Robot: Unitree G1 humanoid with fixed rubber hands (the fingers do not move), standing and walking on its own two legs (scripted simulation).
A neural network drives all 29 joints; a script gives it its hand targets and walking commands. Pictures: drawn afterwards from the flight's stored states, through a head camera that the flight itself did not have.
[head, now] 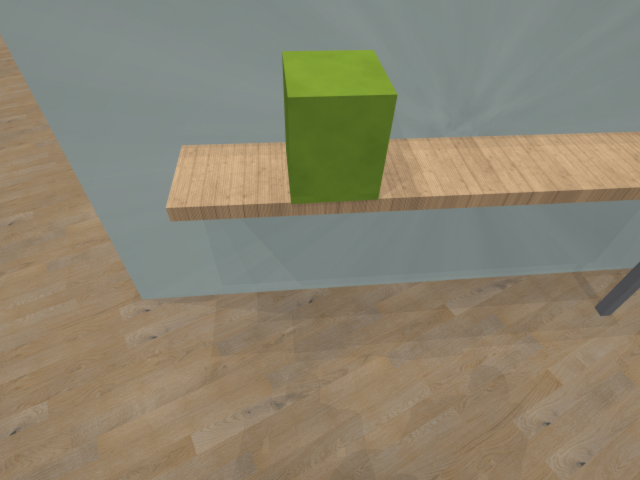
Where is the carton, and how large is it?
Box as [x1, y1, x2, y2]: [282, 50, 397, 203]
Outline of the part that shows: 373,50 282,51 286,154 291,203 377,199 397,94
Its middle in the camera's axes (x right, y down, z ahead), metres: +0.03 -0.26 +0.85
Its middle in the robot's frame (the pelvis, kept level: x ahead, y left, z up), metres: +0.83 +0.00 +0.02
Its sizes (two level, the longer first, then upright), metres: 0.210 0.200 0.250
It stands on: a table, 0.67 m high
